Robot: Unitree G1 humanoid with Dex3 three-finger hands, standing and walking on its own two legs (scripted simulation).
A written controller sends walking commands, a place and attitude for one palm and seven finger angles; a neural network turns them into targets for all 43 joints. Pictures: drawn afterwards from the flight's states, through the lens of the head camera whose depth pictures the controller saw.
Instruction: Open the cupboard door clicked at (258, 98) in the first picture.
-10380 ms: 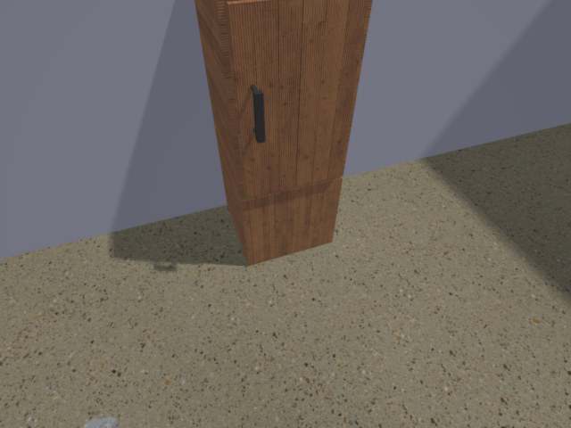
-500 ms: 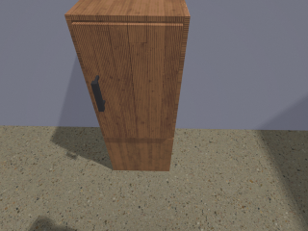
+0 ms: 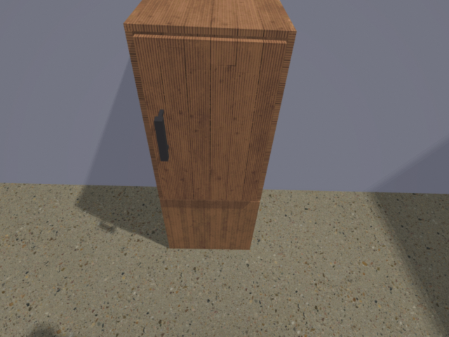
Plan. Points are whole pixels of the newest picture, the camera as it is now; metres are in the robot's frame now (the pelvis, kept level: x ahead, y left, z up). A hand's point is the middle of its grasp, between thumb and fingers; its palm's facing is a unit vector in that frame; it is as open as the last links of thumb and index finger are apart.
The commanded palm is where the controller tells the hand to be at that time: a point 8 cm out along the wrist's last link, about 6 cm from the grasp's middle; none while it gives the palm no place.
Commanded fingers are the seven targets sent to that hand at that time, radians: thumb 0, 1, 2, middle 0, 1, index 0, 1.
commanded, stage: shuffle to correct the standing spot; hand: left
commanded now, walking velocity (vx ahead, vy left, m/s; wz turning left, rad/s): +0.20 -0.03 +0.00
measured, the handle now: (163, 135) +0.64 +0.22 -0.02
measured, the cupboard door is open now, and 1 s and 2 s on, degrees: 0 0 0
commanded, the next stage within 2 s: come to a stop and stand still in 0.48 s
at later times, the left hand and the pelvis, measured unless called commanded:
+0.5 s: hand out of the picture +0.00 +0.15 -0.19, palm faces +0.02 -0.99 -0.11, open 7.4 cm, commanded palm none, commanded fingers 0.00 0.90 0.90 -0.20 -0.30 -0.20 -0.30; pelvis +0.08 +0.00 -0.01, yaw -2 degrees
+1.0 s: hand (160, 310) +0.23 +0.15 -0.18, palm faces +0.09 -0.98 -0.18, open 7.3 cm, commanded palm none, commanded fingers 0.00 0.90 0.90 -0.20 -0.30 -0.20 -0.30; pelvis +0.12 -0.02 -0.02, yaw +4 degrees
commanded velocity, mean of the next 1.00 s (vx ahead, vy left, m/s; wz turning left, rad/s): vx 0.05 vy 0.01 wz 0.04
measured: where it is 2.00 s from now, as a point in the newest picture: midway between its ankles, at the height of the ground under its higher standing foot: outside the picture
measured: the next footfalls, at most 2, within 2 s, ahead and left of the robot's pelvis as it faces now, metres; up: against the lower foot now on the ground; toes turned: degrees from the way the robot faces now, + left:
right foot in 0.74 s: +0.27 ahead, -0.16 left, +0.00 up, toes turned -5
left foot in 1.06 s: +0.16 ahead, +0.11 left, +0.00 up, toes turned +6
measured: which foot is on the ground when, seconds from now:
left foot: down 0.00-0.76, up 0.78-1.00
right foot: down 0.00-0.42, up 0.44-0.72, down 0.74-1.00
